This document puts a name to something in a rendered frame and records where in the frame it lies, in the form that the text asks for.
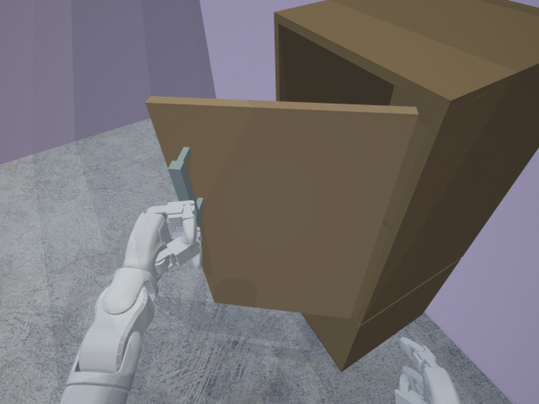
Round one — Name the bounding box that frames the robot right hand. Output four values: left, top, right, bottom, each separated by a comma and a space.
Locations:
395, 337, 461, 404

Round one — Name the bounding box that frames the cupboard door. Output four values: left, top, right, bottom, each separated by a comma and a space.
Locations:
146, 96, 419, 319

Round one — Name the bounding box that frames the handle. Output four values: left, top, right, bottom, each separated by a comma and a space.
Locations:
168, 147, 205, 226

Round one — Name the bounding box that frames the left robot forearm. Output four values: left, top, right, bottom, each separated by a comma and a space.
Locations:
59, 267, 159, 404

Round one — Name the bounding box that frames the robot left hand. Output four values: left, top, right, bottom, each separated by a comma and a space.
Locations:
123, 200, 202, 282

